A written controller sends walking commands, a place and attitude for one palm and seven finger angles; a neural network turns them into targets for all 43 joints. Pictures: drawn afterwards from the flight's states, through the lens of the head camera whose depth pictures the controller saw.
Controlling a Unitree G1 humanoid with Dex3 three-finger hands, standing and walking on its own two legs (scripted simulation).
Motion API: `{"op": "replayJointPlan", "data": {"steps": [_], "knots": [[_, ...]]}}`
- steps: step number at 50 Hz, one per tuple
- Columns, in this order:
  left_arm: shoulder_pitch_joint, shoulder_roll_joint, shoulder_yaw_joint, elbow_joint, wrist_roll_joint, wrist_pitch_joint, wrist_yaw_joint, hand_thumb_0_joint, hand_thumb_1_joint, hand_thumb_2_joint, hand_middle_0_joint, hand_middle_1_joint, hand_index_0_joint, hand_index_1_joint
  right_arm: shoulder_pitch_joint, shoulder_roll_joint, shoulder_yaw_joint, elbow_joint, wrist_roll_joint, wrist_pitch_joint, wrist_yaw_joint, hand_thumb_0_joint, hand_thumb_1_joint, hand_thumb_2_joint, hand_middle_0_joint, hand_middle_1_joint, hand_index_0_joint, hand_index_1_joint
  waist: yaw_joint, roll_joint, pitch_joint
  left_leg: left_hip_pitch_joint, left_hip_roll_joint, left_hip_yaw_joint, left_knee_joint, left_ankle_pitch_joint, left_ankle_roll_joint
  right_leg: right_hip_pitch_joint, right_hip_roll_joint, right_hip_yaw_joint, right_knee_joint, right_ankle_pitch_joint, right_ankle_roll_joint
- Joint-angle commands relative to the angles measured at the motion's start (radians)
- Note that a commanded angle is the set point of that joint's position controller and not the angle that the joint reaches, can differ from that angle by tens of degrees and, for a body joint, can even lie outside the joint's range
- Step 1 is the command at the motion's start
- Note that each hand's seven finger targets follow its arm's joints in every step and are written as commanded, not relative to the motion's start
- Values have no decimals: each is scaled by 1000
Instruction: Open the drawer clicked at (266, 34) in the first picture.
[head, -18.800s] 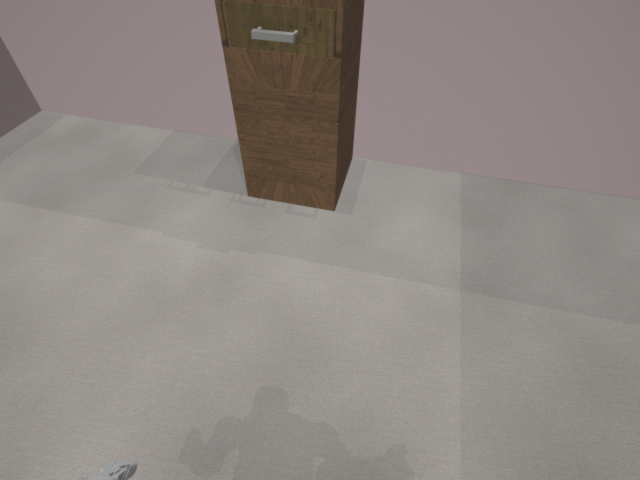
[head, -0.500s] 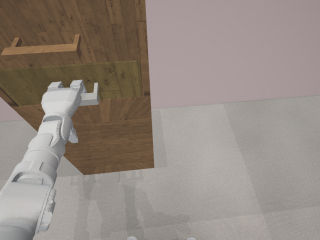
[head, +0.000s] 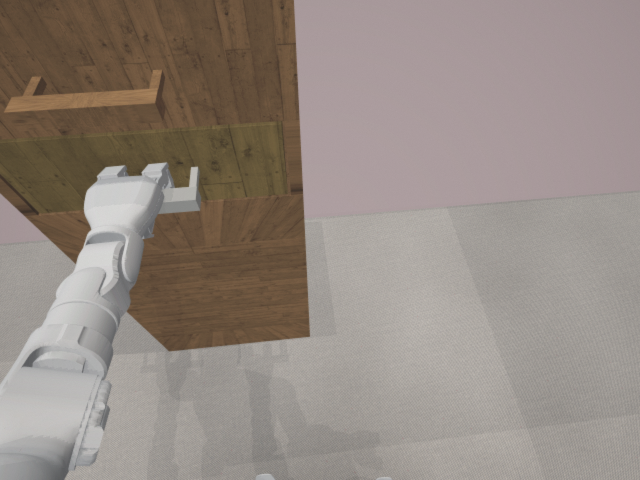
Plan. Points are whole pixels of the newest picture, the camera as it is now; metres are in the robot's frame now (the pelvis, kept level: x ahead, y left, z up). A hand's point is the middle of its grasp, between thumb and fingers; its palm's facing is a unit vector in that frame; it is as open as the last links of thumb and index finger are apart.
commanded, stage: close the thumb around the handle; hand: left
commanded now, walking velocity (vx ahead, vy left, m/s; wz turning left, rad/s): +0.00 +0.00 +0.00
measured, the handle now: (147, 190) +0.49 +0.24 +0.04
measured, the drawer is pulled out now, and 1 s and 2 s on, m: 0.00 0.07 0.18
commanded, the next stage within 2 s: pull the drawer open in 0.06 s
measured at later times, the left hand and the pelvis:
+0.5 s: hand (142, 235) +0.43 +0.24 +0.02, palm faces -0.05 -0.05 -1.00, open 5.6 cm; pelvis +0.01 +0.00 +0.01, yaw -1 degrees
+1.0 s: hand (135, 272) +0.38 +0.24 +0.02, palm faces -0.04 -0.03 -1.00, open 5.5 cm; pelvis +0.01 -0.01 +0.01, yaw +2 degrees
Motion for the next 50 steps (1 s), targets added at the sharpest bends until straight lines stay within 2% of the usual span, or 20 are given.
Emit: {"op": "replayJointPlan", "data": {"steps": [1, 4, 8, 11, 14, 20, 22, 25, 26, 32, 35, 37, 40, 41, 42, 44, 45, 47, 49, 50], "knots": [[-375, 257, 85, -155, -9, 7, 34, 0, 900, 900, -400, -1350, -400, -1350, 109, -162, -56, -63, -4, -18, -14, 0, -900, -900, 200, 300, 200, 300, -9, -8, -371, 315, -13, -31, -57, 475, 3, 114, 42, -19, -63, 367, -38], [-395, 198, 42, -175, -21, 7, 28, 0, 900, 900, -400, -1350, -400, -1350, 107, -153, -58, -68, -4, -22, -14, 0, -900, -900, 200, 300, 200, 300, -15, 16, -370, 336, -13, -31, -61, 479, 1, 110, 42, -22, -68, 367, -39], [-399, 182, 29, -168, -22, 6, 24, 0, 900, 900, -400, -1350, -400, -1350, 108, -154, -57, -63, -3, -21, -15, 0, -900, -900, 200, 300, 200, 300, -21, 13, -346, 344, -8, -40, -61, 488, -1, 82, 43, -26, -70, 351, -39], [-337, 179, 42, -189, -26, -3, 20, 0, 900, 900, -400, -1350, -400, -1350, 104, -151, -60, -72, -4, -20, -11, 0, -900, -900, 200, 300, 200, 300, -2, 5, -393, 370, -6, -39, -59, 531, 0, 113, 44, -24, -66, 380, -39], [-252, 148, 29, -197, -39, 0, 12, 0, 900, 900, -400, -1350, -400, -1350, 87, -147, -58, -85, -2, -17, -7, 0, -900, -900, 200, 300, 200, 300, 11, -7, -360, 346, -9, -27, -66, 526, 2, 143, 44, -25, -74, 397, -39], [-116, 147, 50, -319, -54, 6, 8, 0, 900, 900, -400, -1350, -400, -1350, 56, -147, -62, -110, 1, -16, 0, 0, -900, -900, 200, 300, 200, 300, 39, -5, -386, 379, -1, -29, -73, 622, 2, 193, 42, -21, -76, 449, -40], [-36, 132, 46, -356, -60, 17, 7, 0, 900, 900, -400, -1350, -400, -1350, 38, -144, -61, -122, 5, -14, 3, 0, -900, -900, 200, 300, 200, 300, 48, -3, -361, 377, -1, -25, -77, 642, 2, 207, 42, -21, -78, 469, -39], [8, 136, 55, -429, -65, 34, 9, 0, 900, 900, -400, -1350, -400, -1350, 18, -147, -61, -130, 6, -16, 5, 0, -900, -900, 200, 300, 200, 300, 47, -30, -353, 385, 4, -28, -82, 682, 4, 230, 39, -21, -81, 504, -37], [36, 131, 53, -453, -68, 40, 9, 0, 900, 900, -400, -1350, -400, -1350, 12, -145, -60, -135, 7, -17, 8, 0, -900, -900, 200, 300, 200, 300, 56, -5, -354, 394, 3, -27, -85, 686, 2, 232, 38, -20, -82, 502, -35], [129, 89, 30, -580, -70, 85, 13, 0, 900, 900, -400, -1350, -400, -1350, -32, -139, -57, -153, 7, -22, 10, 0, -900, -900, 200, 300, 200, 300, 57, 8, -320, 441, 10, -35, -89, 736, -4, 223, 36, -30, -86, 500, -34], [176, 98, 43, -628, -80, 106, 10, 0, 900, 900, -400, -1350, -400, -1350, -52, -142, -52, -161, 5, -25, 9, 0, -900, -900, 200, 300, 200, 300, 58, -35, -328, 441, 8, -39, -92, 743, -4, 260, 32, -28, -88, 525, -32], [233, 75, 31, -662, -83, 115, 7, 0, 900, 900, -400, -1350, -400, -1350, -72, -135, -49, -172, 5, -30, 9, 0, -900, -900, 200, 300, 200, 300, 69, -18, -314, 447, 6, -38, -97, 737, -5, 259, 30, -32, -88, 520, -32], [266, 94, 49, -712, -83, 124, 8, 0, 900, 900, -400, -1350, -400, -1350, -99, -135, -44, -179, 1, -34, 5, 0, -900, -900, 200, 300, 200, 300, 72, -25, -310, 448, 3, -35, -98, 727, -4, 279, 27, -28, -92, 532, -32], [91, 114, 36, -673, -71, 124, 13, 0, 900, 900, -400, -1350, -400, -1350, -88, -142, -37, -152, 2, -29, -4, 0, -900, -900, 200, 300, 200, 300, 29, -35, -263, 426, -2, -37, -99, 643, -6, 237, 26, -31, -94, 498, -29], [-17, 126, 33, -626, -56, 120, 16, 0, 900, 900, -400, -1350, -400, -1350, -74, -142, -37, -135, 0, -30, -14, 0, -900, -900, 200, 300, 200, 300, 15, -38, -233, 405, -8, -37, -101, 582, -5, 204, 28, -35, -93, 454, -32], [23, 132, 50, -603, -40, 112, 19, 0, 900, 900, -400, -1350, -400, -1350, -79, -135, -36, -140, -3, -33, -19, 0, -900, -900, 200, 300, 200, 300, 39, -22, -249, 404, -15, -33, -102, 569, -5, 210, 28, -36, -88, 435, -39], [11, 168, 74, -605, -35, 111, 19, 0, 900, 900, -400, -1350, -400, -1350, -85, -137, -37, -139, -3, -31, -24, 0, -900, -900, 200, 300, 200, 300, 46, -22, -275, 412, -18, -29, -99, 579, -3, 231, 27, -29, -91, 451, -40], [-15, 146, 51, -591, -32, 105, 17, 0, 900, 900, -400, -1350, -400, -1350, -84, -129, -36, -138, -4, -30, -28, 0, -900, -900, 200, 300, 200, 300, 50, 10, -302, 420, -24, -26, -95, 570, -6, 231, 24, -27, -84, 455, -42], [-33, 133, 39, -567, -36, 95, 11, 0, 900, 900, -400, -1350, -400, -1350, -87, -125, -36, -132, -4, -29, -32, 0, -900, -900, 200, 300, 200, 300, 45, 4, -304, 415, -27, -23, -89, 564, -6, 229, 24, -25, -83, 464, -41], [-39, 156, 61, -550, -38, 90, 8, 0, 900, 900, -400, -1350, -400, -1350, -82, -128, -37, -130, -5, -27, -35, 0, -900, -900, 200, 300, 200, 300, 44, -27, -313, 402, -28, -24, -87, 558, -3, 246, 24, -20, -85, 471, -40]]}}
